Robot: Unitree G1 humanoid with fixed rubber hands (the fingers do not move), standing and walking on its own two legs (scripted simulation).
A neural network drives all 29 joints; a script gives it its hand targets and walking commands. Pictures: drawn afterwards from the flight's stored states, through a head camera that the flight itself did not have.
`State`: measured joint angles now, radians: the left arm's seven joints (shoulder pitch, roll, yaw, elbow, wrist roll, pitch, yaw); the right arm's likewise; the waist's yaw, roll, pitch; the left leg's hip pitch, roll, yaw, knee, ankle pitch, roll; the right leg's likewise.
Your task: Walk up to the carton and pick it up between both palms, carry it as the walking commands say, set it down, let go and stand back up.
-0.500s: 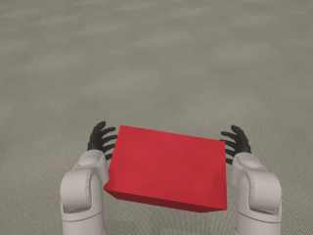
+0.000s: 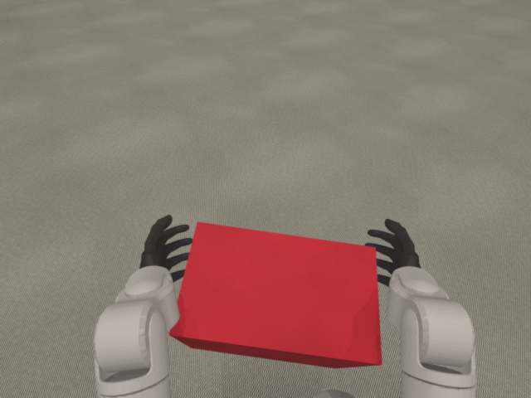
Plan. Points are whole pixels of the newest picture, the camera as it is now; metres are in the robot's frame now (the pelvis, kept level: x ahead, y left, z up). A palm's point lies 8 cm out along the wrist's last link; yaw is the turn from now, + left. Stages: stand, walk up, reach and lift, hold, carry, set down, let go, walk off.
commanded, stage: carry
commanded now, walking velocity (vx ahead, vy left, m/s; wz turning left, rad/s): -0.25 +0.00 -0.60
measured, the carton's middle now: (273, 303) +0.26 +0.02 +0.02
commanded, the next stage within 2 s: none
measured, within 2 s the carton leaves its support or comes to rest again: neither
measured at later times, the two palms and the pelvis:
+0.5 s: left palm out of the picture +0.08 +0.03 +0.07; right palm out of the picture -0.01 -0.27 +0.09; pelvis -0.21 -0.05 -0.02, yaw -17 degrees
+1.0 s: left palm out of the picture -0.12 -0.09 +0.09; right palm out of the picture -0.33 -0.34 +0.07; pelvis -0.43 -0.04 -0.01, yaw -35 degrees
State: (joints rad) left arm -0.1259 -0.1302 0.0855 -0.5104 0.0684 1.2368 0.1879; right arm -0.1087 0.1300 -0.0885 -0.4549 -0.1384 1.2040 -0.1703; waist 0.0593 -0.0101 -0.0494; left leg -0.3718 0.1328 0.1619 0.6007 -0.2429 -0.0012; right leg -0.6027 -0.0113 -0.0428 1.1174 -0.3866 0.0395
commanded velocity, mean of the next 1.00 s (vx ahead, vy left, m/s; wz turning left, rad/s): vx -0.25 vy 0.00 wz -0.60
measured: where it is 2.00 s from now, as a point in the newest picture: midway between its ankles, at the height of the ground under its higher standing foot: outside the picture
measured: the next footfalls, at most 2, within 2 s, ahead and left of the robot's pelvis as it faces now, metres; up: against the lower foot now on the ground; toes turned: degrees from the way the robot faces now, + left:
right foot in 0.12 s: -0.03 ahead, -0.18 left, +0.00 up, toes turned -10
left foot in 0.44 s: -0.14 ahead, +0.04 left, +0.00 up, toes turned -10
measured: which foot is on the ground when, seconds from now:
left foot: down 0.00-0.14, up 0.16-0.42, down 0.44-0.78, up 0.80-1.00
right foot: up 0.00-0.10, down 0.12-0.48, up 0.50-0.74, down 0.76-1.00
